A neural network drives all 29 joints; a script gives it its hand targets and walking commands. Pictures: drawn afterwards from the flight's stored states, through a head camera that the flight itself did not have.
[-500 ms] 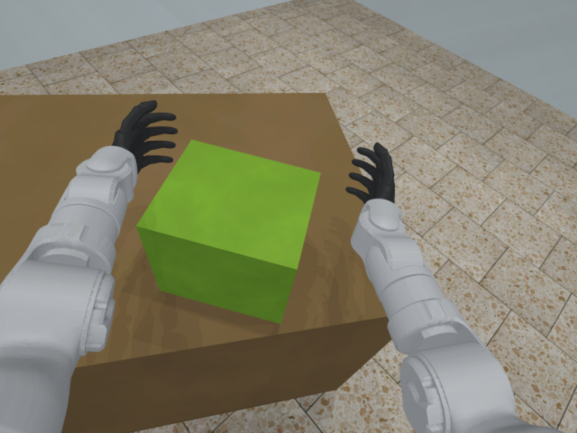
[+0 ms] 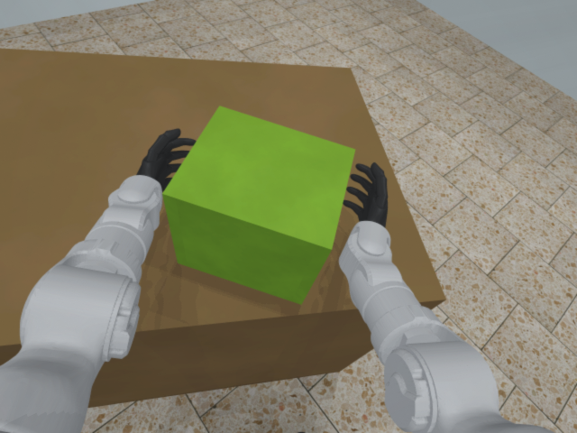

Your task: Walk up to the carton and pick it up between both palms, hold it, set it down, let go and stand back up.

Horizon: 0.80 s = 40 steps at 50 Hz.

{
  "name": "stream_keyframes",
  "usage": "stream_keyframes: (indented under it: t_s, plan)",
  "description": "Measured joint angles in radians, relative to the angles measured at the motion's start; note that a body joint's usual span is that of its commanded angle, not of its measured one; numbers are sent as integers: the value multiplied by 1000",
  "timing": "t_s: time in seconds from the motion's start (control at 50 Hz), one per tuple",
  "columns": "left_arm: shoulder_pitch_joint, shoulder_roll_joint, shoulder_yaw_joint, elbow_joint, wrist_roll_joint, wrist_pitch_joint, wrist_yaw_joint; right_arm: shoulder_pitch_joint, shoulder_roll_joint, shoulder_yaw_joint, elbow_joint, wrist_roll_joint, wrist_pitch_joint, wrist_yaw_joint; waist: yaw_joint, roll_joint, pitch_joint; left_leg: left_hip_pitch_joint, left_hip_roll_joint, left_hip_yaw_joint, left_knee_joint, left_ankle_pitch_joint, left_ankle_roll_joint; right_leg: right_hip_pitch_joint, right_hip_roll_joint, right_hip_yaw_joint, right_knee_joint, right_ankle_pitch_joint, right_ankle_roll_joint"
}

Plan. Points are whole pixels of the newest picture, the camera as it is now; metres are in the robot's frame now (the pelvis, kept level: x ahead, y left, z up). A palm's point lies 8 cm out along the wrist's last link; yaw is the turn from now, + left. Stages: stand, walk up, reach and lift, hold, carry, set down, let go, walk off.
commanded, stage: reach and lift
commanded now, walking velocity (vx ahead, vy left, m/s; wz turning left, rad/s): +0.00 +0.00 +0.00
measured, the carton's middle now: (262, 209) +0.45 -0.01 +0.01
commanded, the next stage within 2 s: none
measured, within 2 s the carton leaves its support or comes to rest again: neither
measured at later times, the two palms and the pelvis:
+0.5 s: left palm (158, 176) +0.48 +0.14 +0.05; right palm (369, 218) +0.39 -0.16 +0.06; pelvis -0.02 +0.03 -0.02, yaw -1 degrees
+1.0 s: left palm (159, 176) +0.48 +0.14 +0.05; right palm (366, 224) +0.39 -0.15 +0.05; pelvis +0.00 +0.02 +0.00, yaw +1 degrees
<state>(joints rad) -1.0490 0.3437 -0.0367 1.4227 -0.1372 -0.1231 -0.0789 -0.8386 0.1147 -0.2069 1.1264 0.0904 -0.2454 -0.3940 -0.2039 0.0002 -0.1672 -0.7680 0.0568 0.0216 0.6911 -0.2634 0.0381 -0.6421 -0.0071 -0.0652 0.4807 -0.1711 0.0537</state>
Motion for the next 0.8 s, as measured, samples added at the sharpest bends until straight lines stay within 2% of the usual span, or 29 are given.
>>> stream_keyframes:
  t_s: [0.12, 0.22, 0.38, 0.52, 0.66, 0.8]
  plan:
    - [5, -16, -35, -67, -18, -12, 39, -45, -21, -54, 26, -12, 15, 18, -8, -8, -13, -66, -2, -1, 36, 0, 9, -58, -2, 0, 20, 8, -2]
    - [-40, -19, -71, -59, -29, -6, 58, -78, -38, -70, 46, -1, 40, 29, -16, -9, -29, -111, -5, 1, 59, -1, 18, -101, -5, 2, 41, 10, -7]
    - [-83, -37, -108, -18, -49, 2, 66, -104, -64, -78, 54, 10, 65, 41, -13, 1, -38, -147, -13, 10, 94, -11, 34, -141, -15, 11, 83, -3, -5]
    - [-96, -40, -102, -19, -46, -3, 61, -112, -65, -105, 37, -15, 75, 49, -12, -1, -35, -159, -17, 17, 109, -17, 40, -160, -21, 18, 108, -13, -1]
    - [-96, -51, -17, -33, 42, -18, 33, -110, -49, -179, 33, -86, 41, 65, -11, -10, -23, -150, -19, 15, 100, -14, 39, -150, -22, 16, 98, -12, 0]
    - [-96, -76, 144, -11, 222, -69, 16, -84, -7, -337, 33, -255, -64, 90, 0, -21, 13, -95, -24, 10, 57, -1, 33, -91, -25, 9, 54, 1, 1]
